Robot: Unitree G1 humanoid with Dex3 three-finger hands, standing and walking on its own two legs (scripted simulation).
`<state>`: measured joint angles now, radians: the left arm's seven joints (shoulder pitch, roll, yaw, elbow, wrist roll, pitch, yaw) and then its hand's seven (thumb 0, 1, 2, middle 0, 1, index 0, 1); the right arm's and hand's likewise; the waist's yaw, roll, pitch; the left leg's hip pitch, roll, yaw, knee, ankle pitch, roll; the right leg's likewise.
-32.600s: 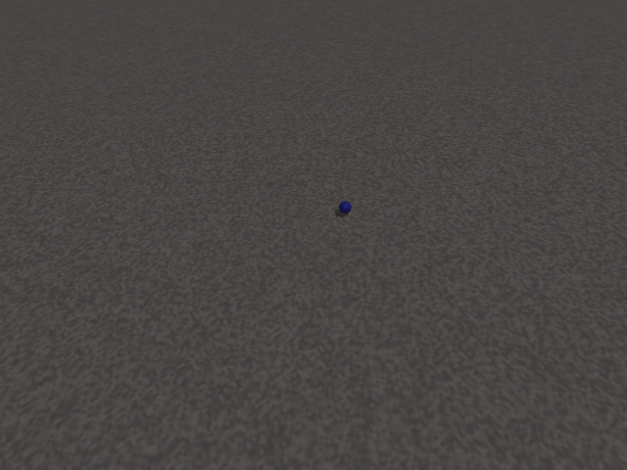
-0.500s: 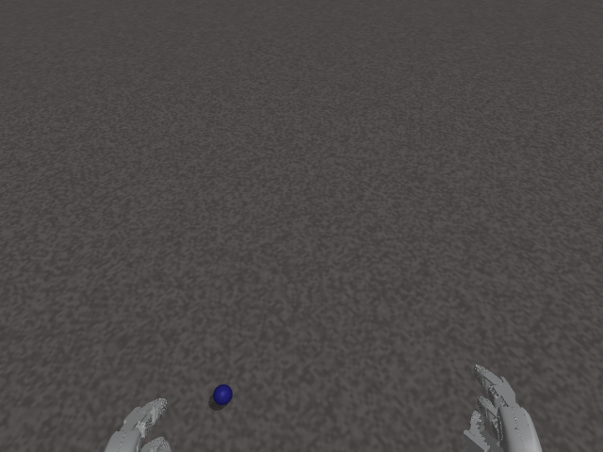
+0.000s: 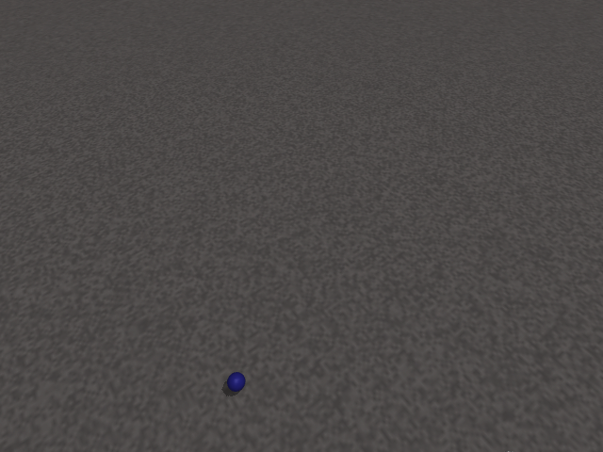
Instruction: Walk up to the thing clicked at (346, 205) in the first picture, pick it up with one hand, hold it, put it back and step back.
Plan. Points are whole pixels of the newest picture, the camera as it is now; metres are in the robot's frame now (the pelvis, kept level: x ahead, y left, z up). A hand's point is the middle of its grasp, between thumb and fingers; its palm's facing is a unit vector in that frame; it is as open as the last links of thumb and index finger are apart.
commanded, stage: stand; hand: left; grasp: from above
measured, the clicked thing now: (236, 381) +0.46 +0.24 -0.72
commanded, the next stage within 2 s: none
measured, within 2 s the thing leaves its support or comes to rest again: neither
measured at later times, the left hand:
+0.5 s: hand out of the picture +0.03 +0.24 -0.13, palm faces +0.04 -0.94 -0.34, open 7.4 cm
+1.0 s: hand out of the picture +0.04 +0.23 -0.13, palm faces +0.02 -0.94 -0.34, open 7.4 cm
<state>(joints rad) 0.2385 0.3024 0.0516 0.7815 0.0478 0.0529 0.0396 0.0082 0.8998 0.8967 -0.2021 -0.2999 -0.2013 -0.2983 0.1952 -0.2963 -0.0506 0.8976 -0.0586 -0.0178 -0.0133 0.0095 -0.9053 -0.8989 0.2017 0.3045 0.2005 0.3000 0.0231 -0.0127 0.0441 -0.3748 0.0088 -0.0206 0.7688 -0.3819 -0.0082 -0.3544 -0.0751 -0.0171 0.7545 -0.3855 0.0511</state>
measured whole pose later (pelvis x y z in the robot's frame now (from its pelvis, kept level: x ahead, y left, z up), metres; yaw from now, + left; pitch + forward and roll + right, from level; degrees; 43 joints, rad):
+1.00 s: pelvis -0.01 -0.02 +0.03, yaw +0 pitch -4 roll +0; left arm 0.15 0.31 0.03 1.14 0.02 0.00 0.02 0.00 0.90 0.90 -0.20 -0.30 -0.20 -0.30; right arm 0.15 -0.31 -0.02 1.12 -0.02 0.01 -0.01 0.01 -0.91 -0.90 0.20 0.30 0.20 0.30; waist 0.01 0.01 0.08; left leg -0.13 0.04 -0.04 0.39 -0.18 -0.04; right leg -0.11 -0.04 -0.05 0.39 -0.20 0.03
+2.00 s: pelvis +0.01 -0.02 +0.04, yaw +0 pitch -3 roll +0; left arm 0.12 0.33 0.02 1.13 0.02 0.00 0.00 0.00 0.90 0.90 -0.20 -0.30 -0.20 -0.30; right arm 0.12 -0.33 -0.01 1.14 -0.02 0.01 0.00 0.00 -0.91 -0.90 0.20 0.30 0.20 0.30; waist 0.00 0.00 0.06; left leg -0.12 0.05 -0.03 0.35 -0.18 -0.05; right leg -0.11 -0.03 -0.05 0.35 -0.19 0.02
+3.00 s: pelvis -0.11 +0.04 +0.01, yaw -3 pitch -4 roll +0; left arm 0.17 0.36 0.07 0.89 0.03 0.05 0.00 0.00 0.90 0.90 -0.20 -0.30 -0.20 -0.30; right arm 0.10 -0.35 -0.05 0.91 -0.01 0.05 -0.02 0.01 -0.90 -0.90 0.20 0.30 0.20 0.30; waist -0.01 0.03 0.17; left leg -0.35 -0.05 0.03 0.75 -0.39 0.04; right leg -0.26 0.06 0.03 0.65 -0.33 -0.05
